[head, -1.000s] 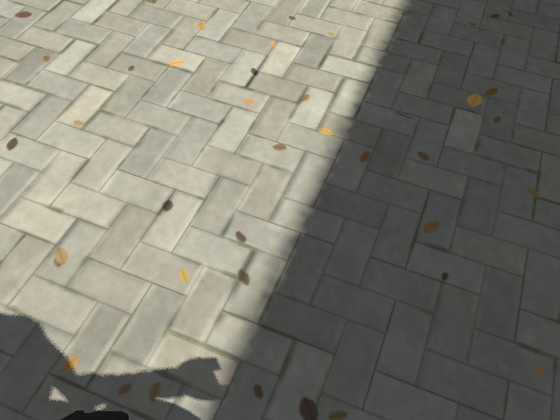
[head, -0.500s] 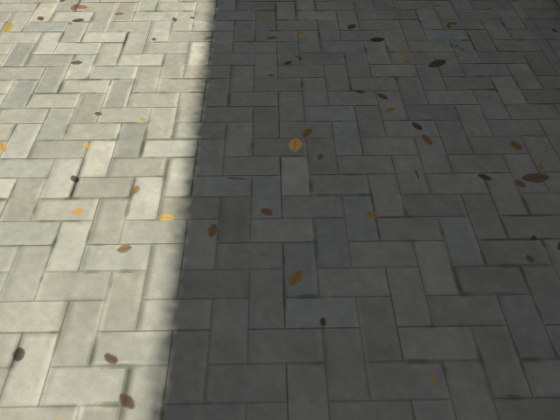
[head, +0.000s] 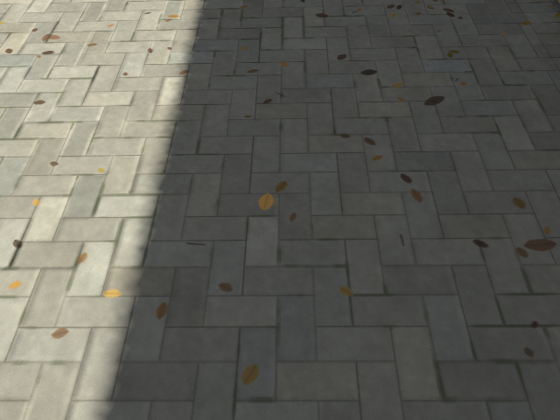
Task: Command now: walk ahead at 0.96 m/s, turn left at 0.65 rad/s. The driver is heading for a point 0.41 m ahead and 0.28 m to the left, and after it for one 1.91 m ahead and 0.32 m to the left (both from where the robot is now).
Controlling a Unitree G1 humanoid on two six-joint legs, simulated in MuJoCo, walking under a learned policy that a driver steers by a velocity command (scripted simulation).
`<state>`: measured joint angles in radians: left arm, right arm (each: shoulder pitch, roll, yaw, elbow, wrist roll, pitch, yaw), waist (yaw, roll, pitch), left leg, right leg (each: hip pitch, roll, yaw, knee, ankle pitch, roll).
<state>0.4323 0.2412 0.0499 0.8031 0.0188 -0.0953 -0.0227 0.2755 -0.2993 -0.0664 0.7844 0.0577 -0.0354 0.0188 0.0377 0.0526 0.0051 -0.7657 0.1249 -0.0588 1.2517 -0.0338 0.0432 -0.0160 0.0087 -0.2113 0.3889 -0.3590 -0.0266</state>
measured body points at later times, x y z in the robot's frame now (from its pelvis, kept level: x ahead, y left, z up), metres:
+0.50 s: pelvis +0.41 +0.02 +0.00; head +0.43 +0.04 +0.45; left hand +0.60 +0.31 -0.02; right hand +0.52 -0.21 -0.12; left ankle +0.34 +0.04 -0.73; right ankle +0.68 -0.12 -0.66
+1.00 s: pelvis +0.71 +0.08 +0.01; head +0.75 +0.10 +0.45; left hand +0.63 +0.37 -0.11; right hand +1.04 -0.02 -0.05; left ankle +0.77 +0.24 -0.71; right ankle +0.77 -0.01 -0.73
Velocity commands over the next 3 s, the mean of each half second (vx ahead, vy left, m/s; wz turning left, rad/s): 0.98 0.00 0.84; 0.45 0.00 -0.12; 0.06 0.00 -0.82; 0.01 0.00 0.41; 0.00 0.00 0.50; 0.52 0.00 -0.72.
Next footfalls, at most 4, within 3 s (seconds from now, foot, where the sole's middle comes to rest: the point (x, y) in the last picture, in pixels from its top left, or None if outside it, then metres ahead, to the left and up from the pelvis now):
0.22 left None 0.38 0.05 -0.77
0.64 right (306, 320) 0.80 0.01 -0.77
1.06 left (225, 310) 0.83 0.24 -0.77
1.50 right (327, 316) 0.82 -0.04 -0.77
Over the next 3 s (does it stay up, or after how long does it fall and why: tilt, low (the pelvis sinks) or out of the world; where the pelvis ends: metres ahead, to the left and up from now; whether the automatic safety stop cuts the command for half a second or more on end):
stays up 1.00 0.11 -0.03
